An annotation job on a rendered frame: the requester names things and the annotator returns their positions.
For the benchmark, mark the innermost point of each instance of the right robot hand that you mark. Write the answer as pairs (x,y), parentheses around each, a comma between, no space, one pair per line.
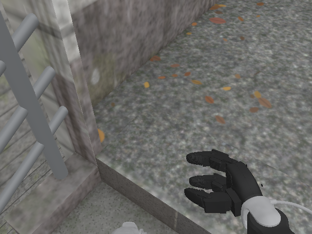
(230,192)

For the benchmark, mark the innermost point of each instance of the robot left shin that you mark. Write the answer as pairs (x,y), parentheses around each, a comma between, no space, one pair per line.
(129,224)

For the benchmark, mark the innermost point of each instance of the right robot forearm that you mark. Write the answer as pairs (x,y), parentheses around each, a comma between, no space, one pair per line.
(259,216)

